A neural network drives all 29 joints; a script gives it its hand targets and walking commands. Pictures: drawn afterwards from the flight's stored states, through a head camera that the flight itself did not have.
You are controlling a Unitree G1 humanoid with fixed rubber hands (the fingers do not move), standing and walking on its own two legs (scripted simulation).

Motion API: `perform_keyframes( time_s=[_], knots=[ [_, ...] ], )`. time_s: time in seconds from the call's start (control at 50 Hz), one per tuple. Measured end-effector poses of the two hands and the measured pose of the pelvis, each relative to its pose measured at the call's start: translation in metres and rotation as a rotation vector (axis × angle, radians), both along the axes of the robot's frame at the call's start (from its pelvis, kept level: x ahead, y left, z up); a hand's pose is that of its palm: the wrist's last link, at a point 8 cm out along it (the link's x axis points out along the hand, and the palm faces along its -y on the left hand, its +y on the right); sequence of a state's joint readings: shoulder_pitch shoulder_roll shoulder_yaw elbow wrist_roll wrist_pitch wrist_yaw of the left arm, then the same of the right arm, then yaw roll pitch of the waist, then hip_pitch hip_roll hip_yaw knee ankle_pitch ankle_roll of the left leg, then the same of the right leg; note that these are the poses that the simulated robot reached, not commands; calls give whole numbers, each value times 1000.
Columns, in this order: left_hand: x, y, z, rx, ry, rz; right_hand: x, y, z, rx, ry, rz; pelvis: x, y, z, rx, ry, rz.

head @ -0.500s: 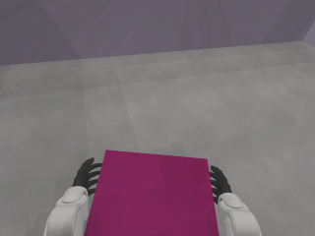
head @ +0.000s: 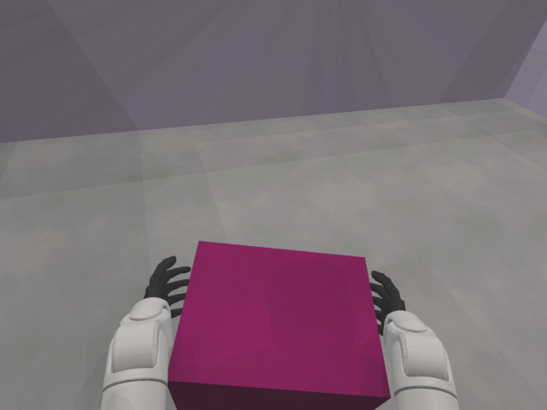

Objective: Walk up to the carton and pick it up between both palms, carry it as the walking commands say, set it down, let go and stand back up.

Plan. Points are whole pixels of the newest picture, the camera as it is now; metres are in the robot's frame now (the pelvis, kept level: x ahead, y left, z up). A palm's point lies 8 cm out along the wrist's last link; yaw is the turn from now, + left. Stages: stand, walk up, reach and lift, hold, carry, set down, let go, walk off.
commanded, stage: set down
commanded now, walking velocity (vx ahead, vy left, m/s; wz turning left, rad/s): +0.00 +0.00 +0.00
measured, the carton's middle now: (271, 345) +0.27 -0.01 -0.04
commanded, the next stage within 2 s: none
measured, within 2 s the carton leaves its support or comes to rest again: neither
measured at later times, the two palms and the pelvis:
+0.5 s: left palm (168, 314) +0.31 +0.15 -0.01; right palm (378, 321) +0.30 -0.19 -0.02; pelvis +0.01 -0.01 -0.01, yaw +2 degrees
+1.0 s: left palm (176, 332) +0.33 +0.16 -0.10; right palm (359, 327) +0.34 -0.19 -0.10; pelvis -0.02 -0.04 -0.05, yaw +3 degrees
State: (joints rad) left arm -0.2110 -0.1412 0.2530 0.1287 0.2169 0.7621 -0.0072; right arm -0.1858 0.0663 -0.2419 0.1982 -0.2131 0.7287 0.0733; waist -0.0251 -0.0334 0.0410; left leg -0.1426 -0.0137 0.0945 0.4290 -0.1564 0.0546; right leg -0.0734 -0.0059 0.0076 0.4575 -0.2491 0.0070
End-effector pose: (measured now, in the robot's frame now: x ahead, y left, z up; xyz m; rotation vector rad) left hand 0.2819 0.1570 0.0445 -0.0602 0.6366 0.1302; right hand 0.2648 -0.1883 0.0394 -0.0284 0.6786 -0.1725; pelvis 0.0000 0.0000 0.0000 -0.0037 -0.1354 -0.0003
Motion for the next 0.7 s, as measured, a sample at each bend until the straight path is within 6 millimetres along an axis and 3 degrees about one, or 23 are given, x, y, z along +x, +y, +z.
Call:
perform_keyframes(
  time_s=[0.12, 0.24, 0.48, 0.7],
  knots=[
    [4, 7, 0, -31, -14, 39, 11, 7, 2, 11, -15, 10, 2, -2, 0, 4, -3, 12],
    [9, 11, -12, -29, 15, 60, 25, 11, -10, 15, 14, 29, 5, -3, -1, 2, -1, 33],
    [22, -1, -54, 4, 66, 17, 30, -2, -52, 11, 67, 15, 7, -8, -5, 1, 112, 30],
    [30, -6, -93, 17, 63, 43, 51, -6, -91, 10, 66, 48, -2, -22, -18, 0, 269, 35]
  ],
)
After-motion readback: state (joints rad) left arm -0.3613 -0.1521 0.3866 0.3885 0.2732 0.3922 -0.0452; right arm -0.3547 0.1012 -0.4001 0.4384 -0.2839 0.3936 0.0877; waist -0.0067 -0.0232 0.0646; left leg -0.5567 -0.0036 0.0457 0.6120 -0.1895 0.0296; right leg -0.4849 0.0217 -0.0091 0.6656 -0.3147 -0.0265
